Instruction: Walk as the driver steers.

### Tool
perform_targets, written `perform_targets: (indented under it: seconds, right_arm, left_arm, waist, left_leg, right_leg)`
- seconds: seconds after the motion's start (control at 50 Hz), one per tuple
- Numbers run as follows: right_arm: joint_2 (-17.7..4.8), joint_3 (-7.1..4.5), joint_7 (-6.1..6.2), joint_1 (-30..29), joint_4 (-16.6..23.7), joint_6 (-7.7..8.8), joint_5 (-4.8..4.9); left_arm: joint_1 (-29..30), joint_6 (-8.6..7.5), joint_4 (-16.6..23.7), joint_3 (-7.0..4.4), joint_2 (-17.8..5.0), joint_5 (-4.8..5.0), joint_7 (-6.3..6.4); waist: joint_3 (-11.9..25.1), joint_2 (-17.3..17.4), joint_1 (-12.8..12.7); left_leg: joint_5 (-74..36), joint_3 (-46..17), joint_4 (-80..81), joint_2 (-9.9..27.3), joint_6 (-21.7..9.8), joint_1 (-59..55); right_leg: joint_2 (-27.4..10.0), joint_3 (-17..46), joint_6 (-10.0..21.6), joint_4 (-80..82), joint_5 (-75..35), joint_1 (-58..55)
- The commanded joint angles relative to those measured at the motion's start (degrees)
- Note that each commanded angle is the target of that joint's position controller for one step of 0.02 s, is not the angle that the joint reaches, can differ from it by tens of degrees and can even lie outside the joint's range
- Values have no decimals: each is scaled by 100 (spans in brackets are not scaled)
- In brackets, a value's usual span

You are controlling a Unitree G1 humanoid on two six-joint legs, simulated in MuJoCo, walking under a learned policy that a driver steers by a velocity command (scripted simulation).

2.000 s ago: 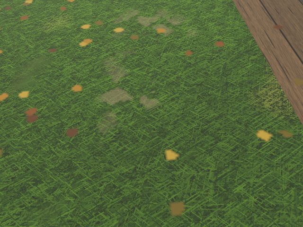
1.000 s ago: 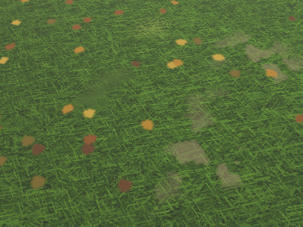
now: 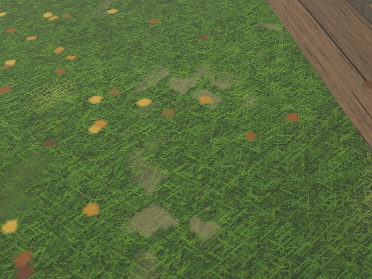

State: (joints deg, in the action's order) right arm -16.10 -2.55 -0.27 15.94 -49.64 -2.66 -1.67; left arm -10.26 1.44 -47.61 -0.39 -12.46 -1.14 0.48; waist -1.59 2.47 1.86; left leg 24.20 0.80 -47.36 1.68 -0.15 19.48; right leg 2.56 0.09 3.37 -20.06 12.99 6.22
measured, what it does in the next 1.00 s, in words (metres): walks ahead: left foot, then right foot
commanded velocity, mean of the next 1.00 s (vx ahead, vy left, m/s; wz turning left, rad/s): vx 0.41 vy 0.00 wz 0.17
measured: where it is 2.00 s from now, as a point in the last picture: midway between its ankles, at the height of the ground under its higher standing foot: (124, 275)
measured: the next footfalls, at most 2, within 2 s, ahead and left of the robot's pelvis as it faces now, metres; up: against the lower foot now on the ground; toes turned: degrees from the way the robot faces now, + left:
left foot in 0.40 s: +0.19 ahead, +0.18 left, +0.00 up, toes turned +15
right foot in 0.94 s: +0.55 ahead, +0.18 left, +0.00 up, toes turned +11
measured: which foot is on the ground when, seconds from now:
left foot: up 0.00-0.38, down 0.40-0.96, up 0.98-1.00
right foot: down 0.00-0.42, up 0.44-0.92, down 0.94-1.00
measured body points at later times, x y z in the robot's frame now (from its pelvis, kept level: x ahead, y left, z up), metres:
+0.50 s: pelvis +0.13 +0.10 -0.02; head +0.15 +0.13 +0.43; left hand +0.11 +0.38 -0.16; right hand +0.32 -0.14 -0.12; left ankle +0.15 +0.17 -0.75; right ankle +0.05 -0.07 -0.66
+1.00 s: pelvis +0.41 +0.19 -0.03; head +0.45 +0.20 +0.42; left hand +0.49 +0.47 -0.15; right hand +0.47 -0.06 -0.17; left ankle +0.19 +0.20 -0.66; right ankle +0.51 +0.17 -0.75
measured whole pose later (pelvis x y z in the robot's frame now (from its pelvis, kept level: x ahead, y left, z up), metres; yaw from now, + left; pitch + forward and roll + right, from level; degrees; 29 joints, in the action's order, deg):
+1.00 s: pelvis +0.41 +0.19 -0.03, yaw +12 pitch +1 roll -1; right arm -13.5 -1.0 1.9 20.3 -53.3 3.6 -0.9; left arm -8.2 -3.3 -47.6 -1.4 -15.0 -1.2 -1.4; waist -4.0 -0.1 0.3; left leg 24.8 2.4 -58.1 -6.0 -1.6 6.1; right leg 6.3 -5.9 8.9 -31.8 7.7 25.3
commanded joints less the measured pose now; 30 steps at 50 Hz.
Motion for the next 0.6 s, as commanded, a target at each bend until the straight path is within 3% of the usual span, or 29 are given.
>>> perform_targets:
  seconds: [0.02, 0.14, 0.22, 0.32, 0.36, 0.38, 0.4, 0.42, 0.44, 0.46, 0.48, 0.5, 0.54, 0.6]
  right_arm:
    - [-600, -184, -132, -168, 235, 123, -2]
    - [-412, -200, -194, -454, 292, 256, -12]
    - [-318, -162, -297, -788, 492, 265, -24]
    - [-354, -135, -418, -1113, 813, 272, 2]
    - [-385, -158, -400, -810, 816, 304, -14]
    - [-441, -212, -360, -257, 654, 349, -52]
    - [-697, -346, -279, 722, 310, 410, -96]
    - [-1511, -550, -161, 1512, 294, 449, -115]
    - [-1536, -503, -147, 1297, 343, 456, 80]
    - [-1414, -464, -126, 953, 361, 420, 88]
    - [-1124, -395, -114, 628, 433, 425, 84]
    - [-957, -339, -100, 362, 497, 442, 99]
    - [-790, -267, -84, 140, 573, 530, 154]
    - [-699, -229, -61, 395, 424, 653, 193]
  left_arm:
    - [-465, -113, -6, -270, -1033, -13, 57]
    - [-682, -438, -194, -329, -990, -20, 93]
    - [-806, -536, -256, -379, -1055, -41, 72]
    - [-876, -589, -286, -459, -1229, -84, 5]
    - [-805, -556, -276, -495, -1348, -59, -19]
    - [-756, -533, -260, -488, -1348, -40, -27]
    - [-831, -517, -222, -419, -1189, -85, -42]
    - [-781, -535, 198, -257, -689, -37, -106]
    - [-381, -585, 338, -296, -849, -157, -136]
    - [-136, -603, 396, -318, -996, -124, -182]
    - [-208, -644, 322, -307, -992, -46, -217]
    - [-310, -638, 245, -303, -939, -55, -212]
    - [-576, -467, 124, -278, -895, -191, -214]
    - [-531, -302, 104, -266, -795, -170, -247]
  waist:
    - [-375, -1018, -328]
    - [-431, -806, -363]
    - [-507, -808, -408]
    - [-588, -867, -408]
    - [-464, -804, -199]
    - [-189, -556, 84]
    - [451, 30, 426]
    - [1046, 1611, 681]
    - [1030, 1256, 517]
    - [405, 596, 362]
    - [123, 100, 140]
    - [-31, -97, -66]
    - [78, 131, -270]
    - [115, 62, -319]
  left_leg:
    - [-345, -146, -512, -5, 10, 1324]
    - [-813, -334, -390, 52, 8, 1882]
    - [-968, -141, 130, 194, -29, 1761]
    - [-840, 285, 890, 171, -365, 985]
    - [-737, 567, 1196, -69, -579, 260]
    - [-789, 662, 1480, -344, -692, -574]
    - [-508, 397, 1783, -467, -844, -1767]
    - [1282, -2614, 2843, 1276, -1549, -3113]
    - [1401, -4729, 3943, 1809, -1768, -3080]
    - [920, -3818, 3671, 1723, -1701, -2741]
    - [-22, -3065, 3502, 1469, -1527, -2177]
    - [-868, -2462, 3509, 1122, -1334, -1734]
    - [-2067, -1836, 3584, 740, -1203, -1381]
    - [-3084, -1346, 3694, 586, -1187, -1487]
  right_leg:
    - [-1481, 1428, 671, 1513, 1392, -560]
    - [-1806, 982, 808, 1669, 1149, -798]
    - [-1941, 558, 835, 1619, 946, -601]
    - [-1978, -43, 656, 1272, 517, -247]
    - [-1971, -321, 540, 641, -409, -34]
    - [-1779, -690, 419, -337, -1435, 228]
    - [-1403, -1138, 219, -1985, -2042, 649]
    - [-662, -1437, -221, -4362, -244, 2495]
    - [-111, -195, -247, -5133, 1674, 3573]
    - [-529, 154, -136, -5400, 1263, 3947]
    - [-774, 166, -96, -5070, 614, 3690]
    - [-905, 168, -111, -4642, 348, 3341]
    - [-955, 80, -264, -4364, 41, 2824]
    - [-901, -101, -438, -4109, -309, 2997]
